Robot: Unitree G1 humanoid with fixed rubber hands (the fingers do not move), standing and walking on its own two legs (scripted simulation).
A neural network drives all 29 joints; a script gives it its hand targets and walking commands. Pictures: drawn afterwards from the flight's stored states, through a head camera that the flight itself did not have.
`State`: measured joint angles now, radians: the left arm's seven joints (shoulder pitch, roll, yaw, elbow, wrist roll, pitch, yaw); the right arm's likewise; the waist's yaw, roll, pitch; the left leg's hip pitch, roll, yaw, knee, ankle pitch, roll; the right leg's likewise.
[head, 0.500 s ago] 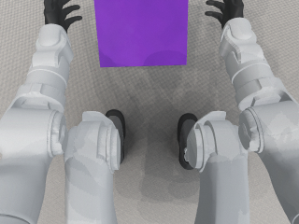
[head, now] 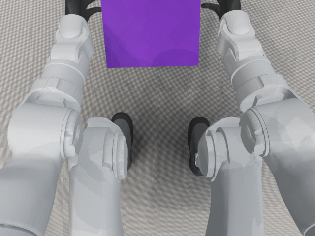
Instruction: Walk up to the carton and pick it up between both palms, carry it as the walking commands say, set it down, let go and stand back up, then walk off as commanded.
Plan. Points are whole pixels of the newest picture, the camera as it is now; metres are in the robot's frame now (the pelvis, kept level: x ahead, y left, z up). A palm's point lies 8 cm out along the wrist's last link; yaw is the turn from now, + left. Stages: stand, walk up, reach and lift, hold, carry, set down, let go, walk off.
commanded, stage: reach and lift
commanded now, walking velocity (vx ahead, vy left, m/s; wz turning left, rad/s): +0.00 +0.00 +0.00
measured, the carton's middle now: (151, 28) +0.50 +0.03 -0.28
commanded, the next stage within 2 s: none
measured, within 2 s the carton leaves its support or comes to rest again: leaves its support in 0.66 s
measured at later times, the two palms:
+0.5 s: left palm (79, 12) +0.51 +0.18 -0.19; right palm (226, 7) +0.53 -0.11 -0.19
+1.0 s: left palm (74, 10) +0.51 +0.17 -0.15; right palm (235, 3) +0.52 -0.11 -0.15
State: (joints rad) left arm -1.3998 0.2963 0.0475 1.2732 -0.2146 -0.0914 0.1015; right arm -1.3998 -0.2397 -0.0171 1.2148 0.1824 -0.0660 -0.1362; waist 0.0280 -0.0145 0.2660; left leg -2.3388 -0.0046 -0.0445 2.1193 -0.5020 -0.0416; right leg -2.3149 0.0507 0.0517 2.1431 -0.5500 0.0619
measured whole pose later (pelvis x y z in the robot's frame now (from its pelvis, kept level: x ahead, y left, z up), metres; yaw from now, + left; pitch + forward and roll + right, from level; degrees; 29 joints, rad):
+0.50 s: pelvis +0.01 +0.00 -0.01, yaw +0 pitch +40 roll +0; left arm -1.38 0.26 0.19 1.25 -0.07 0.03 0.09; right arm -1.39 -0.18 -0.22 1.21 0.00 0.03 -0.12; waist 0.03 -0.01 0.24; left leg -2.33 -0.02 -0.05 2.18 -0.53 -0.05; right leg -2.31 0.07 0.06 2.20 -0.59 0.07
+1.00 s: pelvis +0.00 +0.00 -0.01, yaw +0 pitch +41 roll +0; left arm -1.26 0.19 0.25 1.02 -0.01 0.14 0.12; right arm -1.27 -0.11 -0.29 0.99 -0.03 0.13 -0.17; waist 0.03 -0.03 0.14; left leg -2.34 -0.05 -0.07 2.14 -0.51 -0.08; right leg -2.32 0.11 0.07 2.17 -0.55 0.08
